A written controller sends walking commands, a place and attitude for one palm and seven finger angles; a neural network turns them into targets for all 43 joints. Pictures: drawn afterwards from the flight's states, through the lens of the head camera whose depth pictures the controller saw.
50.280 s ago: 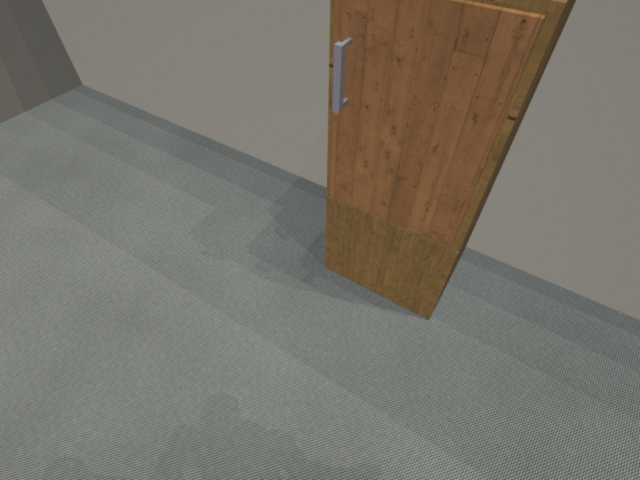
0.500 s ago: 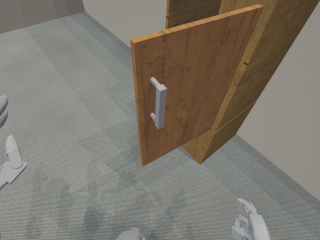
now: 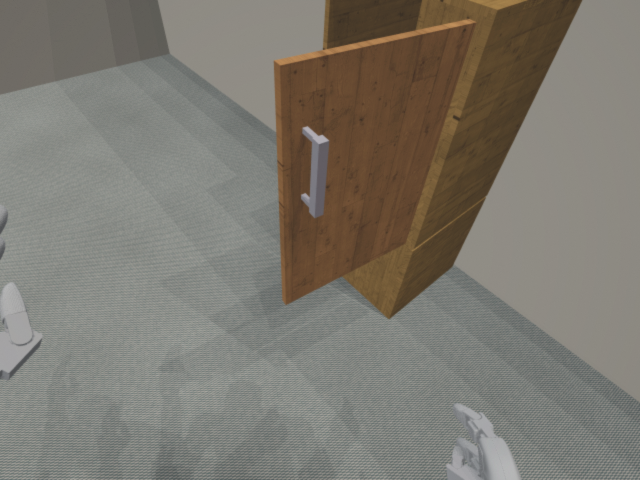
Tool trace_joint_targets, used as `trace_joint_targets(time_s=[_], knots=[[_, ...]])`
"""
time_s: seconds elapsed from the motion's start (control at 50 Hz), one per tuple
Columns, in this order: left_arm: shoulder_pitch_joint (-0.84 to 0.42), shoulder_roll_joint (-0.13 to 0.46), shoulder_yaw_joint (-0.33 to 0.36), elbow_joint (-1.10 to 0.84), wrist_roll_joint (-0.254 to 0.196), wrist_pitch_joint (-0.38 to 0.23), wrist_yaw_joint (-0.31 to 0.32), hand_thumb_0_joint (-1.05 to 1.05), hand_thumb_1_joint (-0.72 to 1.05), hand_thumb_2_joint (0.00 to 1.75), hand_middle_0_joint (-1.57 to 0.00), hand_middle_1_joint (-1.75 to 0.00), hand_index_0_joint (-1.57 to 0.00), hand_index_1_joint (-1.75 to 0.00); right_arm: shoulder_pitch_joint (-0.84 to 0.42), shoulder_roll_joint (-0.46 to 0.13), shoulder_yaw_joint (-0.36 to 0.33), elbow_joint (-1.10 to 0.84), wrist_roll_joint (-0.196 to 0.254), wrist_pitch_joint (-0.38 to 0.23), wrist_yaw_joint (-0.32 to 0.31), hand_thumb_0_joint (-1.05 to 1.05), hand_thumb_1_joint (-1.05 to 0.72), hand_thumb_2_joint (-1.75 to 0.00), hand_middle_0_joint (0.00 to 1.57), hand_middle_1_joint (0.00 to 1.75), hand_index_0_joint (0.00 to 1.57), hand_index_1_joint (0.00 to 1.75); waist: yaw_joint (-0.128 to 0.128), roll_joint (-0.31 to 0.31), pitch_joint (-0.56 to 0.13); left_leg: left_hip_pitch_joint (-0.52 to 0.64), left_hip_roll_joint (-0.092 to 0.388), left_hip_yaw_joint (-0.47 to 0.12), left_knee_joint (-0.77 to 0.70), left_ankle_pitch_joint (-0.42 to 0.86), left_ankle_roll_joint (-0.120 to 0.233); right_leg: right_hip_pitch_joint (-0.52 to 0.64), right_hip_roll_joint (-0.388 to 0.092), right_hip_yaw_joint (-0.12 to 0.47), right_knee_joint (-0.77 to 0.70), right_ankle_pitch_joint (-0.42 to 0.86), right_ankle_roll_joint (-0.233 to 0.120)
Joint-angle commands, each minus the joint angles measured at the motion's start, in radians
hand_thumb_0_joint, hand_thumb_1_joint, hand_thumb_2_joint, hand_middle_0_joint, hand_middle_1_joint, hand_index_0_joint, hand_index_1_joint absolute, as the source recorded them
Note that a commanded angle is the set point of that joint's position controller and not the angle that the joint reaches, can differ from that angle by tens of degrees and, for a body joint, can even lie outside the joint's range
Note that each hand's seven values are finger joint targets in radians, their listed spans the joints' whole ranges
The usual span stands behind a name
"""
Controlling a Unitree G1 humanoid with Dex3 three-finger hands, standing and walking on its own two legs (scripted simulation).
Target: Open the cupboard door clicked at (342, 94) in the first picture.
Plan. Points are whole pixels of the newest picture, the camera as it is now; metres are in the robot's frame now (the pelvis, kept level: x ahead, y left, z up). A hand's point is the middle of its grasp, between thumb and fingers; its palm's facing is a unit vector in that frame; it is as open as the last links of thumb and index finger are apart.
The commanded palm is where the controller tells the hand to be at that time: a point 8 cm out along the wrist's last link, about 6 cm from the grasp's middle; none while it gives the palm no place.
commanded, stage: stop stepping back and stand still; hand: left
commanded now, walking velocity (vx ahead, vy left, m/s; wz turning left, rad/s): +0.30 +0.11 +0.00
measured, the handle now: (312, 173) +0.58 +0.05 +0.06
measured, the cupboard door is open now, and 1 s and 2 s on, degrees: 82 82 82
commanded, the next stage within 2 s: let the arm hang, fingers relaxed in 0.98 s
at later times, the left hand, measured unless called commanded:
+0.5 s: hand (28, 355) +0.18 +0.26 +0.17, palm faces +0.40 -0.74 -0.54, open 7.4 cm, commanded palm +0.12 +0.30 +0.18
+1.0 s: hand (69, 327) +0.21 +0.25 +0.16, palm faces +0.37 -0.79 -0.50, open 7.4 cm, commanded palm +0.15 +0.29 +0.18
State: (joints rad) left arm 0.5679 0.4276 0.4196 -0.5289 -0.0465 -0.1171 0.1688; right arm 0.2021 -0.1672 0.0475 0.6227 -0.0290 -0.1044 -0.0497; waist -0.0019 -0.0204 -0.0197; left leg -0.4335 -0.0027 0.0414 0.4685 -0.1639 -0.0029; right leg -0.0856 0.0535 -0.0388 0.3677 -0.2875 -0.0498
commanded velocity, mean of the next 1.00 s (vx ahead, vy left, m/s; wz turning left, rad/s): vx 0.07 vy -0.01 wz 0.00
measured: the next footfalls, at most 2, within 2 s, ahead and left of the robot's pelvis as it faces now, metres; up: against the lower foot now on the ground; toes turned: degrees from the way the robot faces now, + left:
left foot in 0.22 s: +0.06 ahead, +0.11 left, +0.00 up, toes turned +2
right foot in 0.50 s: +0.02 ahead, -0.09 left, +0.00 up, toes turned -6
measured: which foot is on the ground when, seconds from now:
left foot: up 0.00-0.20, down 0.22-1.00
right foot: down 0.00-0.24, up 0.26-0.48, down 0.50-1.00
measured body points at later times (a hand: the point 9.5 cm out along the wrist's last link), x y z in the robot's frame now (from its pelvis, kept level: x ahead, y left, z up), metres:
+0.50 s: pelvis -0.02 +0.00 +0.00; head -0.02 -0.01 +0.45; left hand +0.15 +0.30 +0.20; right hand +0.11 -0.22 -0.10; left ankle +0.01 +0.12 -0.74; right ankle -0.03 -0.08 -0.74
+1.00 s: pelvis +0.00 -0.01 +0.00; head +0.02 -0.01 +0.45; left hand +0.19 +0.29 +0.19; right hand +0.17 -0.25 -0.07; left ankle +0.02 +0.11 -0.74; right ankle -0.02 -0.08 -0.74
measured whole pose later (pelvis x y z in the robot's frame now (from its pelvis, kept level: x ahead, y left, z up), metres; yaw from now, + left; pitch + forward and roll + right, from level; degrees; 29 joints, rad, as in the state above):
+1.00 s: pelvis +0.00 -0.01 +0.00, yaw -2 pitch +0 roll +0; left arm 0.56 0.41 0.41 -0.47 -0.04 -0.19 0.15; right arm 0.17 -0.22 -0.01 0.58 0.00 -0.11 -0.07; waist -0.01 0.01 0.04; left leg -0.25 0.04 0.06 0.48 -0.23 0.00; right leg -0.18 0.04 -0.08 0.45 -0.27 -0.06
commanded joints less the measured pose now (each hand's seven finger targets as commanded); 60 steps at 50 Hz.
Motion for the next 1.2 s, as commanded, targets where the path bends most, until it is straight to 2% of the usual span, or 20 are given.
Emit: trace_joint_targets(time_s=[0.0,0.04,0.16,0.2,0.24,0.26,0.3,0.36,0.44,0.48,0.52,0.56,0.62,0.7,0.74,0.8,1.04,1.06,1.14,1.18], knots=[[-0.116,0.173,0.097,-0.148,-0.005,-0.066,0.008,0.0,0.9,0.9,-0.2,-0.3,-0.2,-0.3,-0.072,-0.171,-0.098,-0.117,0.033,-0.031,-0.013,0.0,-0.9,-0.9,0.2,0.3,0.2,0.3,-0.007,-0.176,-0.005,-0.057,0.004,-0.066,0.48,-0.147,-0.02,-0.193,-0.325,0.369,-0.222,-0.221,-0.117],[-0.161,0.164,0.089,-0.077,0.013,-0.089,0.01,0.0,0.9,0.9,-0.2,-0.3,-0.2,-0.3,-0.076,-0.158,-0.08,-0.1,0.028,-0.035,-0.023,0.0,-0.9,-0.9,0.2,0.3,0.2,0.3,-0.017,-0.048,0.085,-0.111,0.045,-0.045,0.441,-0.144,-0.007,-0.18,-0.315,0.291,-0.176,-0.11,-0.12],[-0.231,0.16,0.075,-0.102,0.033,-0.128,0.026,0.0,0.9,0.9,-0.2,-0.3,-0.2,-0.3,-0.063,-0.154,-0.082,-0.114,0.022,-0.068,-0.054,0.0,-0.9,-0.9,0.2,0.3,0.2,0.3,-0.003,-0.011,0.07,0.199,0.025,0.062,0.018,-0.167,0.038,-0.231,-0.234,0.206,-0.036,-0.192,-0.085],[-0.156,0.163,0.102,-0.161,0.02,-0.143,0.026,0.0,0.9,0.9,-0.2,-0.3,-0.2,-0.3,-0.043,-0.189,-0.099,-0.139,0.028,-0.079,-0.057,0.0,-0.9,-0.9,0.2,0.3,0.2,0.3,-0.007,0.213,-0.003,0.363,0.155,-0.157,-0.096,-0.096,0.102,-0.304,-0.1,0.09,0.227,-0.065,0.002],[-0.14,0.188,0.135,-0.19,0.028,-0.159,0.028,0.0,0.9,0.9,-0.2,-0.3,-0.2,-0.3,-0.033,-0.162,-0.092,-0.115,0.012,-0.089,-0.047,0.0,-0.9,-0.9,0.2,0.3,0.2,0.3,-0.025,0.31,-0.032,0.322,0.345,-0.478,-0.243,-0.152,0.197,-0.375,-0.034,0.012,0.52,-0.289,0.047],[-0.135,0.199,0.152,-0.193,0.033,-0.156,0.028,0.0,0.9,0.9,-0.2,-0.3,-0.2,-0.3,-0.032,-0.16,-0.096,-0.114,0.005,-0.098,-0.042,0.0,-0.9,-0.9,0.2,0.3,0.2,0.3,-0.024,0.231,-0.005,0.244,0.367,-0.5,-0.271,-0.201,0.218,-0.364,-0.053,0.045,0.592,-0.269,0.045],[-0.08,0.2,0.162,-0.183,0.028,-0.15,0.022,0.0,0.9,0.9,-0.2,-0.3,-0.2,-0.3,-0.036,-0.158,-0.099,-0.095,0.016,-0.11,-0.033,0.0,-0.9,-0.9,0.2,0.3,0.2,0.3,-0.009,0.142,-0.012,0.233,0.324,-0.354,-0.238,-0.152,0.198,-0.335,-0.076,0.034,0.522,-0.181,0.052],[-0.008,0.151,0.134,-0.173,0.028,-0.136,0.021,0.0,0.9,0.9,-0.2,-0.3,-0.2,-0.3,-0.04,-0.16,-0.093,-0.103,0.018,-0.104,-0.025,0.0,-0.9,-0.9,0.2,0.3,0.2,0.3,-0.017,0.226,-0.013,0.131,0.263,-0.193,-0.248,-0.192,0.143,-0.197,-0.056,-0.04,0.383,-0.137,0.058],[-0.022,0.147,0.129,-0.104,0.029,-0.121,0.019,0.0,0.9,0.9,-0.2,-0.3,-0.2,-0.3,-0.049,-0.161,-0.086,-0.118,0.017,-0.081,-0.031,0.0,-0.9,-0.9,0.2,0.3,0.2,0.3,-0.014,0.189,-0.007,0.004,0.212,-0.109,-0.212,-0.377,0.091,0.014,-0.033,-0.094,0.138,-0.077,0.05],[-0.049,0.168,0.137,-0.065,0.032,-0.117,0.015,0.0,0.9,0.9,-0.2,-0.3,-0.2,-0.3,-0.055,-0.151,-0.088,-0.123,0.016,-0.063,-0.031,0.0,-0.9,-0.9,0.2,0.3,0.2,0.3,-0.014,0.017,0.004,-0.042,0.119,-0.036,-0.001,-0.346,0.047,0.023,-0.111,0.08,-0.022,-0.08,0.002],[-0.097,0.175,0.125,-0.07,0.017,-0.105,0.008,0.0,0.9,0.9,-0.2,-0.3,-0.2,-0.3,-0.061,-0.137,-0.092,-0.121,0.026,-0.064,-0.025,0.0,-0.9,-0.9,0.2,0.3,0.2,0.3,-0.001,-0.204,-0.002,-0.058,0.013,-0.004,0.367,-0.292,0.007,-0.102,-0.344,0.455,-0.175,-0.135,-0.099],[-0.125,0.156,0.111,-0.069,0.022,-0.123,0.011,0.0,0.9,0.9,-0.2,-0.3,-0.2,-0.3,-0.046,-0.138,-0.085,-0.105,0.027,-0.066,-0.017,0.0,-0.9,-0.9,0.2,0.3,0.2,0.3,-0.015,-0.128,-0.013,-0.087,0.038,-0.049,0.475,-0.255,-0.004,-0.04,-0.362,0.36,-0.092,0.181,-0.128],[-0.157,0.159,0.112,-0.104,0.032,-0.144,0.02,0.0,0.9,0.9,-0.2,-0.3,-0.2,-0.3,-0.084,-0.119,-0.071,-0.119,0.026,-0.066,-0.029,0.0,-0.9,-0.9,0.2,0.3,0.2,0.3,0.0,-0.086,-0.038,0.012,0.035,0.001,0.278,-0.214,0.002,0.008,-0.301,0.191,-0.001,0.487,-0.097],[-0.117,0.159,0.12,-0.141,0.02,-0.148,0.027,0.0,0.9,0.9,-0.2,-0.3,-0.2,-0.3,-0.079,-0.137,-0.084,-0.131,0.023,-0.067,-0.035,0.0,-0.9,-0.9,0.2,0.3,0.2,0.3,0.002,-0.005,-0.048,0.212,0.022,0.008,-0.023,0.011,0.012,-0.038,-0.23,0.133,0.033,0.387,-0.016],[-0.08,0.156,0.126,-0.176,0.014,-0.154,0.023,0.0,0.9,0.9,-0.2,-0.3,-0.2,-0.3,-0.084,-0.16,-0.098,-0.155,0.03,-0.061,-0.031,0.0,-0.9,-0.9,0.2,0.3,0.2,0.3,0.019,0.092,-0.072,0.302,0.121,-0.087,-0.054,0.251,0.045,-0.076,-0.143,0.097,0.073,0.289,0.048],[-0.026,0.164,0.141,-0.14,0.019,-0.146,0.01,0.0,0.9,0.9,-0.2,-0.3,-0.2,-0.3,-0.08,-0.157,-0.092,-0.162,0.03,-0.053,-0.028,0.0,-0.9,-0.9,0.2,0.3,0.2,0.3,0.011,0.178,-0.058,0.247,0.135,-0.109,-0.05,0.311,0.041,-0.06,-0.096,0.068,0.067,0.283,0.051],[-0.015,0.158,0.119,-0.119,0.0,-0.12,0.009,0.0,0.9,0.9,-0.2,-0.3,-0.2,-0.3,-0.074,-0.156,-0.087,-0.176,0.034,-0.041,-0.035,0.0,-0.9,-0.9,0.2,0.3,0.2,0.3,0.0,0.05,-0.095,0.231,0.091,-0.062,-0.035,0.16,0.017,-0.035,-0.129,0.101,-0.005,0.32,0.041],[-0.119,-0.01,-0.315,0.645,0.094,0.022,-0.138,0.0,0.9,0.9,-0.2,-0.3,-0.2,-0.3,-0.138,-0.325,-0.128,0.077,0.031,-0.077,0.061,0.0,-0.9,-0.9,0.2,0.3,0.2,0.3,-0.036,0.048,-0.019,0.134,0.119,-0.086,0.122,0.254,0.031,-0.165,-0.209,0.027,0.13,0.403,0.012],[-0.217,-0.045,-0.319,0.814,0.085,0.103,-0.171,0.0,0.9,0.9,-0.2,-0.3,-0.2,-0.3,-0.038,-0.256,-0.099,0.092,0.009,0.038,0.049,0.0,-0.9,-0.9,0.2,0.3,0.2,0.3,-0.001,-0.102,-0.041,0.07,0.138,-0.164,0.048,0.112,0.083,-0.162,-0.156,0.049,0.138,0.12,-0.004],[-0.275,-0.043,-0.331,0.939,0.085,0.106,-0.168,0.0,0.9,0.9,-0.2,-0.3,-0.2,-0.3,-0.043,-0.233,-0.087,0.124,0.003,0.061,0.049,0.0,-0.9,-0.9,0.2,0.3,0.2,0.3,-0.004,-0.2,-0.027,0.095,0.091,-0.142,0.078,0.067,0.065,-0.18,-0.201,0.09,0.075,0.093,-0.026]])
